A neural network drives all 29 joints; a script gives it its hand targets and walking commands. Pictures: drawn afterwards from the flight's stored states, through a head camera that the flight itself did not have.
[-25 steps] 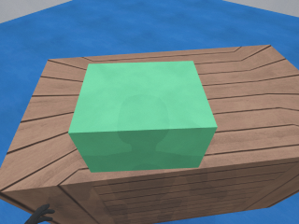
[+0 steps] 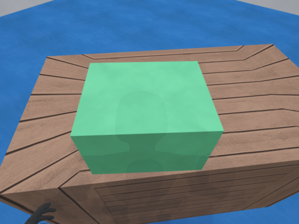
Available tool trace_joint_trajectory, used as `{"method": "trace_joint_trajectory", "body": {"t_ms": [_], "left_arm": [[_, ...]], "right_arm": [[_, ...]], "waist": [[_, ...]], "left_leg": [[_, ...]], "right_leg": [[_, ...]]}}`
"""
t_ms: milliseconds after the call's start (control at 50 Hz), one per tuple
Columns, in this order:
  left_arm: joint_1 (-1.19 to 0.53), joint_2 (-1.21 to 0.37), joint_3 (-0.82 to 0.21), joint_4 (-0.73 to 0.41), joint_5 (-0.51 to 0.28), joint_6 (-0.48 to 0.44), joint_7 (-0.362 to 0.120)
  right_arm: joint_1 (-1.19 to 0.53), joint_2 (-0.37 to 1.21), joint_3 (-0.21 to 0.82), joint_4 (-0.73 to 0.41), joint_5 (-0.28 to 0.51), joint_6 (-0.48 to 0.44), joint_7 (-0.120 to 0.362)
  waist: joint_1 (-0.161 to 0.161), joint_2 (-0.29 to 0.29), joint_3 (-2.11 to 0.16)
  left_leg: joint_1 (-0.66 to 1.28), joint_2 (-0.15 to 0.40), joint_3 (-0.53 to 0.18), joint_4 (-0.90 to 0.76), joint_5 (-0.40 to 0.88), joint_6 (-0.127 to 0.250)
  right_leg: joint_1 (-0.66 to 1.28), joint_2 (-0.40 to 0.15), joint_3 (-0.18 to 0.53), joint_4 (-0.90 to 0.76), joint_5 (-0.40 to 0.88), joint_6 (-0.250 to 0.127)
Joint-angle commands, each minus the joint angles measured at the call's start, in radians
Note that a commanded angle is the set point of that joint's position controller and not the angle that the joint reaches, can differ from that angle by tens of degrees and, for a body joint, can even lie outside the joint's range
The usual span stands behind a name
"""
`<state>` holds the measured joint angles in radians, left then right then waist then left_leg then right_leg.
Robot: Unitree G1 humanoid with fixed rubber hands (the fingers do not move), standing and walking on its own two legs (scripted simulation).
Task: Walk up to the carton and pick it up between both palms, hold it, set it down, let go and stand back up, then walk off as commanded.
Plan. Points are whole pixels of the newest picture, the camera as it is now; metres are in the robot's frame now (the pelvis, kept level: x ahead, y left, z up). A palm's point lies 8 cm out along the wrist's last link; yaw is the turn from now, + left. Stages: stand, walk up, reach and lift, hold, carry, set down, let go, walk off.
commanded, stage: walk up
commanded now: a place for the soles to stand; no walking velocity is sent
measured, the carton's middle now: (146, 116) +0.41 +0.01 +0.06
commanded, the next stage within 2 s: stand in 0.92 s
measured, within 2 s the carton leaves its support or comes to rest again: neither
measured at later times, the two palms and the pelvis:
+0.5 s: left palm out of the picture +0.09 +0.30 -0.09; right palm out of the picture +0.07 -0.35 -0.10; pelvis -0.02 -0.02 -0.01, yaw +1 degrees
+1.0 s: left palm out of the picture +0.07 +0.32 -0.11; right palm out of the picture +0.07 -0.33 -0.06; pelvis -0.02 +0.01 +0.00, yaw +3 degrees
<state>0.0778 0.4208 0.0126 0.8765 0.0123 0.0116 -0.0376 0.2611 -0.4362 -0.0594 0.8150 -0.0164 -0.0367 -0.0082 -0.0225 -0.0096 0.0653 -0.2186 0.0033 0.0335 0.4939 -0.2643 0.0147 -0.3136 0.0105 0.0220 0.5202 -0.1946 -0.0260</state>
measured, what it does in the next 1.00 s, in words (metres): steps on the spot: left foot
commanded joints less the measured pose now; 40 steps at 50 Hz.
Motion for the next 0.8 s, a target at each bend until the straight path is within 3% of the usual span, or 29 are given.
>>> {"method": "trace_joint_trajectory", "body": {"t_ms": [0, 80, 100, 140, 220, 280, 320, 360, 380, 400, 420, 440, 460, 480, 520, 580, 660, 680, 720, 740, 760, 780], "left_arm": [[-0.052, 0.165, 0.06, -0.058, 0.01, -0.002, 0.0], [-0.052, 0.167, 0.062, -0.059, 0.012, -0.003, 0.001], [-0.051, 0.201, 0.074, -0.065, 0.003, 0.006, 0.003], [-0.039, 0.203, 0.073, -0.077, -0.001, 0.013, 0.004], [-0.032, 0.194, 0.076, -0.088, 0.004, 0.025, 0.003], [-0.01, 0.187, 0.077, -0.082, 0.006, 0.034, 0.0], [0.032, 0.185, 0.083, -0.074, 0.01, 0.036, -0.005], [0.083, 0.19, 0.085, -0.061, 0.011, 0.036, -0.007], [0.096, 0.189, 0.09, -0.059, 0.013, 0.035, -0.008], [0.106, 0.197, 0.09, -0.057, 0.017, 0.032, -0.008], [0.075, 0.223, 0.091, -0.069, 0.019, 0.026, -0.005], [0.052, 0.266, 0.096, -0.082, 0.019, 0.023, -0.002], [0.02, 0.278, 0.102, -0.099, 0.027, 0.02, 0.003], [-0.003, 0.277, 0.105, -0.109, 0.031, 0.019, 0.009], [-0.055, 0.234, 0.1, -0.141, 0.022, 0.022, 0.015], [-0.012, 0.198, 0.095, -0.144, 0.021, 0.019, 0.017], [0.015, 0.197, 0.088, -0.132, 0.025, 0.031, 0.016], [0.014, 0.204, 0.088, -0.126, 0.021, 0.037, 0.014], [-0.034, 0.193, 0.079, -0.129, 0.009, 0.047, 0.008], [-0.04, 0.172, 0.072, -0.121, 0.005, 0.05, 0.006], [-0.028, 0.138, 0.064, -0.122, -0.004, 0.048, 0.006], [0.0, 0.12, 0.058, -0.101, -0.019, 0.044, 0.009]], "right_arm": [[-0.031, -0.177, -0.007, 0.005, -0.008, -0.025, -0.017], [-0.024, -0.184, -0.006, 0.005, -0.009, -0.025, -0.017], [-0.028, -0.201, -0.014, -0.007, 0.002, -0.013, -0.021], [-0.019, -0.205, -0.018, -0.015, 0.01, -0.006, -0.023], [-0.021, -0.217, -0.027, -0.027, 0.008, 0.003, -0.025], [-0.025, -0.235, -0.036, -0.029, 0.003, 0.009, -0.025], [-0.055, -0.24, -0.037, -0.045, -0.003, 0.012, -0.025], [-0.092, -0.237, -0.037, -0.061, -0.006, 0.012, -0.026], [-0.103, -0.231, -0.035, -0.067, -0.006, 0.012, -0.027], [-0.109, -0.217, -0.032, -0.068, -0.002, 0.015, -0.027], [-0.084, -0.188, -0.027, -0.062, 0.005, 0.021, -0.026], [-0.055, -0.149, -0.019, -0.053, 0.014, 0.027, -0.03], [-0.018, -0.155, -0.021, -0.044, 0.007, 0.037, -0.036], [0.04, -0.168, -0.023, -0.03, 0.007, 0.045, -0.035], [0.096, -0.174, -0.027, -0.008, 0.01, 0.046, -0.032], [0.127, -0.17, -0.028, 0.011, 0.007, 0.041, -0.022], [0.1, -0.147, -0.023, 0.008, 0.001, 0.03, -0.02], [0.116, -0.144, -0.024, 0.018, 0.001, 0.026, -0.019], [0.179, -0.127, -0.028, 0.033, -0.006, 0.013, -0.024], [0.174, -0.134, -0.031, 0.032, -0.017, 0.004, -0.03], [0.147, -0.167, -0.037, 0.014, -0.032, -0.005, -0.036], [0.04, -0.215, -0.042, -0.026, -0.036, -0.012, -0.037]], "waist": [[0.02, -0.029, -0.1], [0.019, -0.028, -0.103], [0.009, -0.047, -0.059], [0.007, -0.034, -0.093], [0.015, -0.024, -0.058], [0.025, 0.023, -0.01], [0.043, 0.08, -0.003], [0.065, 0.068, 0.006], [0.074, 0.068, 0.0], [0.075, 0.013, 0.006], [0.053, -0.117, 0.033], [0.038, -0.209, 0.026], [0.035, -0.201, 0.018], [0.013, -0.164, 0.009], [-0.015, -0.134, 0.053], [0.006, -0.098, -0.026], [0.039, -0.165, -0.034], [0.033, -0.187, -0.038], [-0.016, -0.151, -0.034], [-0.02, -0.11, 0.0], [-0.01, 0.01, 0.001], [0.024, 0.112, 0.055]], "left_leg": [[-0.039, 0.121, -0.147, -0.111, 0.037, 0.046], [-0.032, 0.121, -0.142, -0.096, 0.048, 0.048], [-0.058, 0.111, -0.143, -0.043, 0.166, 0.054], [-0.041, 0.111, -0.144, -0.018, 0.212, 0.055], [-0.09, 0.147, -0.179, -0.058, 0.142, 0.084], [-0.151, 0.195, -0.227, -0.113, 0.047, 0.122], [-0.21, 0.245, -0.264, -0.141, 0.006, 0.157], [-0.261, 0.251, -0.251, -0.118, 0.023, 0.167], [-0.259, 0.228, -0.222, -0.083, 0.017, 0.147], [-0.235, 0.173, -0.174, -0.012, 0.0, 0.109], [-0.206, 0.048, -0.085, 0.134, -0.086, 0.061], [-0.204, -0.096, -0.028, 0.293, -0.228, 0.024], [-0.189, -0.104, -0.107, 0.426, -0.353, 0.029], [-0.174, -0.093, -0.144, 0.492, -0.358, 0.035], [-0.195, -0.075, -0.138, 0.547, -0.278, 0.024], [-0.193, -0.056, -0.102, 0.502, -0.239, -0.005], [-0.128, -0.018, -0.05, 0.224, -0.279, -0.006], [-0.094, -0.021, -0.031, 0.162, -0.251, 0.0], [0.037, -0.028, -0.019, -0.043, -0.09, 0.021], [0.031, -0.015, -0.094, -0.136, -0.063, 0.037], [0.014, 0.103, -0.331, -0.228, -0.165, 0.073], [-0.043, 0.245, -0.573, -0.32, -0.229, 0.121]], "right_leg": [[0.12, -0.104, 0.153, -0.1, -0.019, -0.041], [0.118, -0.097, 0.147, -0.095, -0.009, -0.042], [0.083, -0.102, 0.144, -0.043, 0.144, -0.045], [0.093, -0.105, 0.132, -0.008, 0.226, -0.057], [0.069, -0.075, 0.111, 0.021, 0.081, -0.049], [0.05, -0.033, 0.083, 0.063, -0.11, -0.034], [0.082, -0.004, 0.044, 0.154, -0.217, -0.024], [0.119, -0.01, 0.034, 0.174, -0.23, -0.019], [0.125, -0.02, 0.043, 0.133, -0.207, -0.029], [0.1, -0.053, 0.089, 0.026, -0.175, -0.039], [0.026, -0.14, 0.238, -0.155, -0.122, -0.067], [-0.002, -0.249, 0.419, -0.276, -0.142, -0.103], [-0.036, -0.307, 0.481, -0.303, -0.206, -0.151], [-0.067, -0.319, 0.479, -0.32, -0.303, -0.166], [-0.069, -0.242, 0.355, -0.305, -0.286, -0.158], [0.028, -0.194, 0.264, -0.264, -0.293, -0.132], [0.066, -0.208, 0.263, -0.263, -0.37, -0.143], [0.069, -0.211, 0.253, -0.253, -0.365, -0.138], [0.007, -0.2, 0.219, -0.202, -0.354, -0.1], [-0.006, -0.166, 0.195, -0.132, -0.307, -0.062], [-0.056, -0.103, 0.148, 0.014, -0.265, -0.017], [-0.126, 0.006, 0.082, 0.165, -0.253, 0.032]]}}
